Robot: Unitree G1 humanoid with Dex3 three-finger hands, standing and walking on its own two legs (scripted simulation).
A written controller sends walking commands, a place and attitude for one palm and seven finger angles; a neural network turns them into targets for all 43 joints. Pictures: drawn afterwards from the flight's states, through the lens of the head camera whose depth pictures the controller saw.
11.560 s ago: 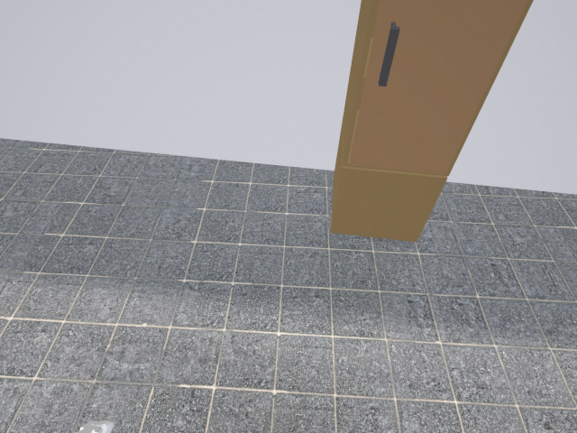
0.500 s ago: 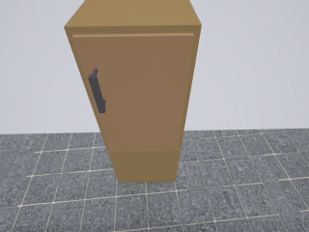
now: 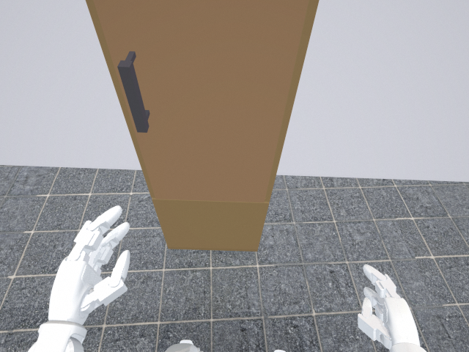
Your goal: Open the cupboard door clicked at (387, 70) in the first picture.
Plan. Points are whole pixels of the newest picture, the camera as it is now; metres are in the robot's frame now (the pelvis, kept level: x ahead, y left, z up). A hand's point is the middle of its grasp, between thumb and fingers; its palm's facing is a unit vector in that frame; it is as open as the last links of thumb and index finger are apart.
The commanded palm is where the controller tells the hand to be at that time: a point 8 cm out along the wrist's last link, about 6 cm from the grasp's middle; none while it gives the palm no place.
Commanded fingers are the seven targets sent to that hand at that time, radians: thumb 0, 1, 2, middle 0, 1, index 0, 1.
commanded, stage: raise the hand with hooked fingers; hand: left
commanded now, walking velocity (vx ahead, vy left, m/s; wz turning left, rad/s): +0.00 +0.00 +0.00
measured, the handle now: (137, 93) +0.56 +0.23 +0.13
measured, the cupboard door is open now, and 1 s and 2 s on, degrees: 0 0 0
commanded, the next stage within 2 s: move the hooked fingers beside the handle in 1.78 s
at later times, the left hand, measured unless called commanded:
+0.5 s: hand (88, 265) +0.23 +0.23 +0.06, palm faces +0.07 -1.00 -0.06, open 11.0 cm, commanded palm +0.20 +0.28 +0.07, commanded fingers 0.00 -0.08 0.48 -0.27 -0.93 -0.27 -0.93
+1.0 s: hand (46, 227) +0.26 +0.28 +0.11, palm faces +0.08 -1.00 -0.04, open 13.7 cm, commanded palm +0.24 +0.33 +0.12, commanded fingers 0.00 -0.50 0.30 -0.30 -1.20 -0.30 -1.20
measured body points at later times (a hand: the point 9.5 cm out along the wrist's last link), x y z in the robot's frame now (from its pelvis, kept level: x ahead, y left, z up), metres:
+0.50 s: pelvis +0.00 -0.01 +0.00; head +0.05 -0.02 +0.45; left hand +0.22 +0.28 +0.07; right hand +0.14 -0.25 -0.09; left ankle +0.02 +0.11 -0.68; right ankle +0.00 -0.11 -0.68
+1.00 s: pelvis +0.00 +0.02 +0.03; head +0.02 +0.03 +0.48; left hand +0.25 +0.34 +0.12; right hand +0.19 -0.20 -0.04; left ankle +0.02 +0.11 -0.68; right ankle +0.00 -0.10 -0.68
